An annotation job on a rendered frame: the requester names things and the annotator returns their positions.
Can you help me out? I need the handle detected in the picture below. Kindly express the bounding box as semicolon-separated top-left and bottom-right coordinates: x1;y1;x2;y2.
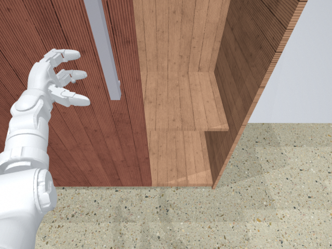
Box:
84;0;121;100

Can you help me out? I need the robot left forearm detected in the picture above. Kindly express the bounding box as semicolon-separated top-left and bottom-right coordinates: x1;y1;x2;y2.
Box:
0;89;53;175

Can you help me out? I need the wardrobe door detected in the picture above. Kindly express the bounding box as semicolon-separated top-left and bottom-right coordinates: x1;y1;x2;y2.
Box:
0;0;152;187

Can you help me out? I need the left robot upper arm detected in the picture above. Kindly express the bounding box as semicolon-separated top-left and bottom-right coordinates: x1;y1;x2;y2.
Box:
0;168;57;249

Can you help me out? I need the robot left hand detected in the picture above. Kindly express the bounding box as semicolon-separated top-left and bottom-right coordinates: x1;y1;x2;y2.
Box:
27;49;90;107

